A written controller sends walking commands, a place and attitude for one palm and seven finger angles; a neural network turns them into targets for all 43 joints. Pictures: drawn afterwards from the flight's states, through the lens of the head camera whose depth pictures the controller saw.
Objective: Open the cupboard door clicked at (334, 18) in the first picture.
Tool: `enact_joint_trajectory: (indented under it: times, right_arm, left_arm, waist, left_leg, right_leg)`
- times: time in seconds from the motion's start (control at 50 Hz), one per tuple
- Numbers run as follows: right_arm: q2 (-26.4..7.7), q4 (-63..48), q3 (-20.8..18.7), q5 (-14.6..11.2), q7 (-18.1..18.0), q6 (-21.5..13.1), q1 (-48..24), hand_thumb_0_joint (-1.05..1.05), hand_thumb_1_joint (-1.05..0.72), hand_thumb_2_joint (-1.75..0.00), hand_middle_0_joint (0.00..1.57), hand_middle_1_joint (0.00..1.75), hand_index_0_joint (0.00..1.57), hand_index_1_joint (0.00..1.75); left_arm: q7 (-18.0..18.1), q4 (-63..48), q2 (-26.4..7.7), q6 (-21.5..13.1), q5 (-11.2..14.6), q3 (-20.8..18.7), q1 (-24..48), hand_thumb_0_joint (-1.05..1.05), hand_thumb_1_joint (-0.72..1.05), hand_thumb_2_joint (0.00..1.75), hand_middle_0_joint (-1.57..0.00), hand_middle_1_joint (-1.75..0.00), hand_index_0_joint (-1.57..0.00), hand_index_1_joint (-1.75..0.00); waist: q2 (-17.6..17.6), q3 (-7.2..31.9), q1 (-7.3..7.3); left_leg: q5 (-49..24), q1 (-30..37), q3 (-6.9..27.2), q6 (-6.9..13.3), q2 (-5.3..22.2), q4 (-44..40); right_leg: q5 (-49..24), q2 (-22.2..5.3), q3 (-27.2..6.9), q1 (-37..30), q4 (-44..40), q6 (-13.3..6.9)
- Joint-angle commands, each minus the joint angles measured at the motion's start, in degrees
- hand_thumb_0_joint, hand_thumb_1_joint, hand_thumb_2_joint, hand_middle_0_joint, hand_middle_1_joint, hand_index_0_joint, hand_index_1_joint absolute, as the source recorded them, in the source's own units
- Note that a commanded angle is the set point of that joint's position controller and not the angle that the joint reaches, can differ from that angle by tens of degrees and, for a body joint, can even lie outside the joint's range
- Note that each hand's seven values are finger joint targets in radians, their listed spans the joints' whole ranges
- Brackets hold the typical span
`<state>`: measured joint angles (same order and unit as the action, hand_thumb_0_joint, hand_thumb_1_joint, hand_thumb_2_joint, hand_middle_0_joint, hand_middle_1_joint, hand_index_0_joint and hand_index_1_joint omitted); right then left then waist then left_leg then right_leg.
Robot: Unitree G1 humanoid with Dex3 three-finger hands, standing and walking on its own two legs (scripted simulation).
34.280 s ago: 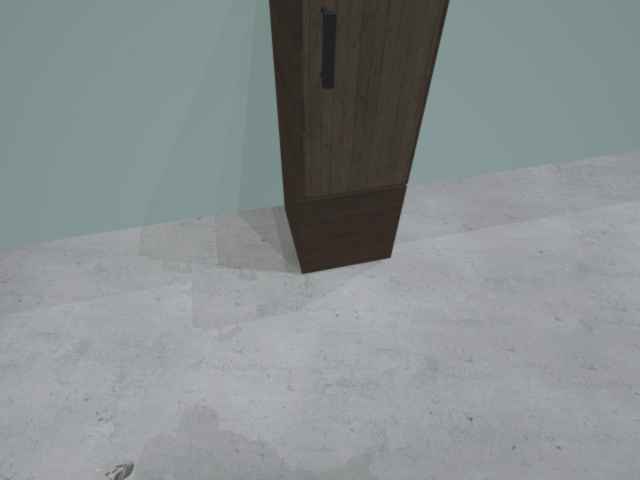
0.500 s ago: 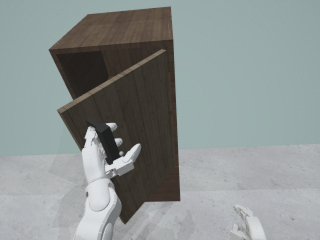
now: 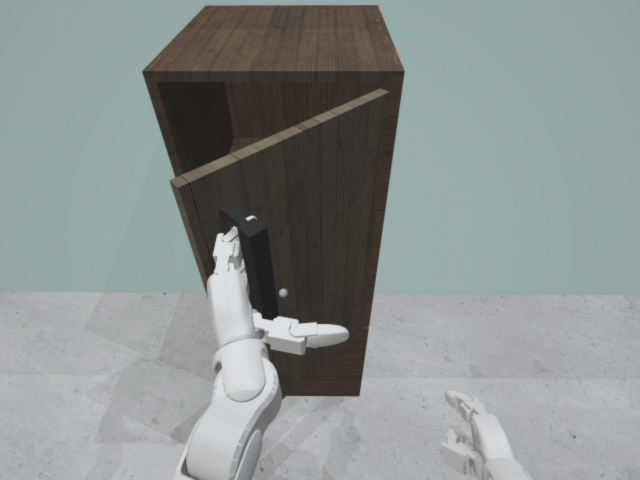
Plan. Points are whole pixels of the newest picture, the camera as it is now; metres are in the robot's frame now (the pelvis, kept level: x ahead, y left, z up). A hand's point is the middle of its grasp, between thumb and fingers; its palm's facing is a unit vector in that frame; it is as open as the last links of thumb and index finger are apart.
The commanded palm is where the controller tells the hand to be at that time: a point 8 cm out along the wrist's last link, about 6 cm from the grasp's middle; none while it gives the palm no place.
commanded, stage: slide the hand sideways off the handle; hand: left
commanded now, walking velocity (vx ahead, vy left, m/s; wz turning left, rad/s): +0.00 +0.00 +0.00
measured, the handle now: (249, 267) +0.33 +0.12 +0.13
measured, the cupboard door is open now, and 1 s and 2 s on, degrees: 45 53 52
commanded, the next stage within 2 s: draw the hand back to the body in 1.26 s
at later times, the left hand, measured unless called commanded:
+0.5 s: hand (299, 329) +0.24 +0.05 +0.14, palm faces -0.04 -1.00 +0.02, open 16.2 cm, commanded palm +0.20 +0.11 +0.13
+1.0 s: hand (257, 365) +0.20 +0.09 +0.13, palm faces +0.04 -1.00 -0.01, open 16.1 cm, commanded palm +0.15 +0.14 +0.13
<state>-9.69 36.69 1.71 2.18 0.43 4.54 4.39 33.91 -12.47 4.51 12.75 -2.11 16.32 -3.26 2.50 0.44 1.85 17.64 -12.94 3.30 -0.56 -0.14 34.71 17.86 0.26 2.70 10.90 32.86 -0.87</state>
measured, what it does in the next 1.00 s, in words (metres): stands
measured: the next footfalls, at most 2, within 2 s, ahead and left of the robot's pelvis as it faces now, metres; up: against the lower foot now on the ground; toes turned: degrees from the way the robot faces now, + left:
none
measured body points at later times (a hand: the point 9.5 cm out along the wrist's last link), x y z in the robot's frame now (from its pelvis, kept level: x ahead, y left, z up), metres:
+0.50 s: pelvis -0.02 +0.03 +0.00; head -0.06 +0.02 +0.45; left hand +0.24 +0.10 +0.14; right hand +0.16 -0.16 -0.08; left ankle +0.02 +0.13 -0.73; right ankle +0.00 -0.11 -0.73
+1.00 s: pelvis +0.01 -0.01 +0.00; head -0.02 -0.03 +0.45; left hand +0.19 +0.14 +0.14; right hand +0.21 -0.22 -0.06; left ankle +0.02 +0.12 -0.73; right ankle +0.00 -0.11 -0.73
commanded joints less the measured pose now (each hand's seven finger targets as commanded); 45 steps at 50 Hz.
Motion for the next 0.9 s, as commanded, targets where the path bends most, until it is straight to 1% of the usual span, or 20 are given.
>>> enact_joint_trajectory:
  times: [0.0, 0.04, 0.06, 0.08, 0.12, 0.14, 0.16, 0.22, 0.28, 0.3, 0.4, 0.48, 0.5, 0.62, 0.64, 0.66, 0.78, 0.8, 0.84, 0.88]
  right_arm:
    - [-4.16, -8.97, -1.37, -0.15, 1.09, -2.81, -11.21, 0.0, -0.9, -0.9, 0.2, 0.3, 0.2, 0.3]
    - [-4.13, -8.9, -1.46, -0.12, 1.67, -2.51, -11.65, 0.0, -0.9, -0.9, 0.2, 0.3, 0.2, 0.3]
    - [-6.3, -9.22, -1.96, -0.49, 1.98, -1.44, -4.08, 0.0, -0.9, -0.9, 0.2, 0.3, 0.2, 0.3]
    - [-5.5, -11.94, -2.27, -1.57, 1.19, -1.39, -3.93, 0.0, -0.9, -0.9, 0.2, 0.3, 0.2, 0.3]
    - [-5.57, -13.58, -1.63, -2.11, 0.19, -1.56, -3.72, 0.0, -0.9, -0.9, 0.2, 0.3, 0.2, 0.3]
    - [-5.5, -14.58, -1.23, -2.48, -0.2, -2.12, -3.65, 0.0, -0.9, -0.9, 0.2, 0.3, 0.2, 0.3]
    - [-5.24, -15.19, -0.77, -2.85, -0.68, -2.79, -3.87, 0.0, -0.9, -0.9, 0.2, 0.3, 0.2, 0.3]
    - [-4.89, -15.45, 0.48, -3.28, -1.53, -4.1, -6.05, 0.0, -0.9, -0.9, 0.2, 0.3, 0.2, 0.3]
    - [-4.66, -15.75, 0.72, -2.95, -1.11, -4.22, -7.51, 0.0, -0.9, -0.9, 0.2, 0.3, 0.2, 0.3]
    - [-4.64, -15.78, 0.71, -2.74, -0.83, -3.86, -7.66, 0.0, -0.9, -0.9, 0.2, 0.3, 0.2, 0.3]
    - [-4.25, -16.81, 0.66, -2.05, 0.22, -1.7, -7.89, 0.0, -0.9, -0.9, 0.2, 0.3, 0.2, 0.3]
    - [-4.19, -17.93, 0.76, -2.05, 0.13, -0.75, -8.54, 0.0, -0.9, -0.9, 0.2, 0.3, 0.2, 0.3]
    - [-4.17, -18.19, 0.68, -2.01, 0.02, -0.64, -8.51, 0.0, -0.9, -0.9, 0.2, 0.3, 0.2, 0.3]
    - [-4.27, -19.39, 0.72, -2.18, -0.79, -0.77, -8.19, 0.0, -0.9, -0.9, 0.2, 0.3, 0.2, 0.3]
    - [-4.37, -19.13, 0.7, -2.05, -1.01, -0.96, -7.64, 0.0, -0.9, -0.9, 0.2, 0.3, 0.2, 0.3]
    - [-4.49, -19.25, 0.59, -2.15, -1.14, -1.08, -7.74, 0.0, -0.9, -0.9, 0.2, 0.3, 0.2, 0.3]
    - [-5.07, -19.87, 0.28, -2.22, -1.51, -3.1, -6.11, 0.0, -0.9, -0.9, 0.2, 0.3, 0.2, 0.3]
    - [-5.18, -19.98, 0.16, -2.31, -1.43, -3.54, -5.39, 0.0, -0.9, -0.9, 0.2, 0.3, 0.2, 0.3]
    - [-5.4, -20.1, -0.03, -2.3, -1.48, -4.34, -4.29, 0.0, -0.9, -0.9, 0.2, 0.3, 0.2, 0.3]
    - [-5.59, -20.56, -0.17, -2.31, -1.41, -5.0, -3.47, 0.0, -0.9, -0.9, 0.2, 0.3, 0.2, 0.3]
  left_arm:
    - [3.09, -9.46, 11.46, -0.5, -2.49, 1.82, 17.45, 0.0, -0.5, 0.3, -0.15, -0.3, -0.15, -0.3]
    - [3.68, -9.01, 12.62, 0.63, -2.52, 2.55, 18.5, 0.0, -0.5, 0.3, -0.15, -0.3, -0.15, -0.3]
    - [-9.22, -11.92, 9.55, -2.39, -7.84, 16.14, 17.38, 0.0, -0.5, 0.3, -0.15, -0.3, -0.15, -0.3]
    - [-15.78, -14.78, 5.44, -5.1, -5.2, 11.9, 19.04, 0.0, -0.5, 0.3, -0.15, -0.3, -0.15, -0.3]
    - [-22.81, -16.99, 2.48, -7.99, -3.11, 11.63, 19.8, 0.0, -0.5, 0.3, -0.15, -0.3, -0.15, -0.3]
    - [-25.96, -16.51, 2.99, -8.5, -1.71, 12.4, 19.41, 0.0, -0.5, 0.3, -0.15, -0.3, -0.15, -0.3]
    - [-27.23, -15.88, 2.5, -8.7, -0.15, 10.8, 19.79, 0.0, -0.5, 0.3, -0.15, -0.3, -0.15, -0.3]
    - [-25.45, -12.49, 3.26, -7.53, 3.57, 6.53, 18.74, 0.0, -0.5, 0.3, -0.15, -0.3, -0.15, -0.3]
    - [-20.96, -14.2, 2.37, -5.69, 4.26, 2.48, 15.23, 0.0, -0.5, 0.3, -0.15, -0.3, -0.15, -0.3]
    - [-19.47, -13.68, 0.26, -5.02, 3.63, 0.43, 13.26, 0.0, -0.5, 0.3, -0.15, -0.3, -0.15, -0.3]
    - [-15.74, -17.01, -1.02, -4.02, 0.73, -0.63, 9.48, 0.0, -0.5, 0.3, -0.15, -0.3, -0.15, -0.3]
    - [-16.48, -20.26, -1.43, -4.44, 0.43, 0.09, 6.74, 0.0, -0.5, 0.3, -0.15, -0.3, -0.15, -0.3]
    - [-16.95, -20.5, -2.15, -4.39, 0.9, -0.6, 4.5, 0.0, -0.5, 0.3, -0.15, -0.3, -0.15, -0.3]
    - [-20.16, -25.75, -5.77, -5.2, 2.27, -3.22, -1.22, 0.0, -0.5, 0.3, -0.15, -0.3, -0.15, -0.3]
    - [-20.68, -25.58, -6.76, -5.38, 2.73, -4.74, -3.43, 0.0, -0.5, 0.3, -0.15, -0.3, -0.15, -0.3]
    - [-21.3, -26.48, -7.45, -5.67, 3.06, -5.49, -5.08, 0.0, -0.5, 0.3, -0.15, -0.3, -0.15, -0.3]
    - [-24.69, -29.63, -8.49, -7.64, 4.98, -6.8, -12.65, 0.0, -0.5, 0.3, -0.15, -0.3, -0.15, -0.3]
    - [-25.2, -31.07, -8.73, -8.08, 4.96, -6.63, -14.16, 0.0, -0.5, 0.3, -0.15, -0.3, -0.15, -0.3]
    - [-26.15, -32.13, -10.52, -9.11, 5.57, -9.16, -19.26, 0.0, -0.5, 0.3, -0.15, -0.3, -0.15, -0.3]
    - [-27.3, -34.15, -10.57, -10.09, 5.7, -8.88, -21.84, 0.0, -0.5, 0.3, -0.15, -0.3, -0.15, -0.3]
  waist:
    - [-1.46, 8.29, 0.94]
    - [-1.53, 9.56, 0.93]
    - [-6.05, 7.82, -5.5]
    - [-4.64, 11.74, -3.71]
    - [-1.21, 14.87, -3.04]
    - [-0.74, 13.57, -3.45]
    - [-1.86, 12.08, -3.15]
    - [-2.53, 4.74, -2.15]
    - [-3.1, 6.68, 0.05]
    - [-3.5, 7.25, 1.16]
    - [-5.57, 7.87, 1.49]
    - [-3.23, 6.16, 0.91]
    - [-4.69, 5.65, 1.23]
    - [-2.92, 4.61, 1.01]
    - [-4.32, 4.9, 1.15]
    - [-3.65, 5.17, 1.2]
    - [-4.54, 3.59, 0.82]
    - [-3.36, 4.31, 0.91]
    - [-4.3, 5.23, 1.22]
    - [-4.47, 5.82, 0.93]
  left_leg:
    - [-9.88, 2.58, 0.23, 0.18, 0.01, -4.93]
    - [-10.52, 2.15, 0.42, -0.22, 0.38, -4.95]
    - [-13.42, 6.03, 0.94, 1.3, 0.72, -4.75]
    - [-14.11, 5.93, 0.49, 1.69, 0.87, -4.51]
    - [-14.62, 7.17, 0.86, 1.54, 0.84, -4.49]
    - [-12.88, 6.94, 1.22, 1.7, 0.79, -4.58]
    - [-9.78, 5.61, 1.54, 1.57, 0.84, -5.34]
    - [1.85, 0.81, 3.24, 0.81, 0.94, -8.57]
    - [3.52, -0.36, 3.24, 0.3, 0.73, -9.85]
    - [3.05, -0.86, 3.02, 0.16, 0.58, -10.09]
    - [-0.91, -0.56, 0.22, 0.57, 0.54, -8.56]
    - [0.15, -0.1, -0.89, 0.99, 0.47, -8.01]
    - [0.22, -0.57, -1.04, 1.19, 0.36, -7.69]
    - [-0.95, 0.61, -2.38, 1.77, -0.03, -6.77]
    - [-2.02, 0.73, -2.39, 1.91, -0.08, -6.6]
    - [-2.58, 1.08, -2.78, 1.93, -0.11, -6.34]
    - [-4.52, 1.36, -3.05, 2.27, -0.21, -5.17]
    - [-5.27, 1.58, -3.14, 2.29, -0.32, -4.92]
    - [-7.12, 1.34, -3.41, 2.44, -0.34, -4.16]
    - [-9.35, 1.44, -3.53, 2.6, -0.37, -3.31]
  right_leg:
    - [-5.59, -0.15, 2.72, 3.46, -3.67, -2.17]
    - [-6.16, 0.09, 3.17, 3.54, -2.27, -2.29]
    - [-9.82, -0.01, -0.09, 5.67, -2.44, -1.72]
    - [-12.02, 0.0, 0.19, 3.44, -1.91, -1.99]
    - [-12.59, -0.07, 0.21, 2.49, -0.46, -2.31]
    - [-10.88, -0.05, 0.7, 3.62, -0.54, -2.22]
    - [-8.1, 0.1, 1.37, 4.1, -1.0, -2.13]
    - [0.4, 0.63, 2.35, 6.7, -2.05, -1.71]
    - [1.3, 0.75, 2.47, 4.77, -1.72, -1.66]
    - [1.29, 0.74, 2.35, 3.71, -1.7, -1.73]
    - [0.98, 0.67, 1.48, 2.41, -3.47, -1.78]
    - [2.58, 0.61, 0.79, 3.33, -4.93, -1.8]
    - [3.14, 0.56, 0.65, 3.09, -5.8, -1.71]
    - [3.69, 0.3, -0.6, 3.49, -8.14, -1.41]
    - [2.88, 0.33, -0.77, 2.94, -8.43, -1.34]
    - [2.62, 0.3, -1.07, 2.87, -8.71, -1.29]
    - [0.13, 0.3, -1.26, 3.7, -8.99, -0.72]
    - [-0.83, 0.3, -1.37, 3.28, -8.72, -0.83]
    - [-4.46, 0.25, -1.49, 2.54, -7.66, -0.58]
    - [-8.56, 0.18, -1.42, 2.2, -6.52, -0.39]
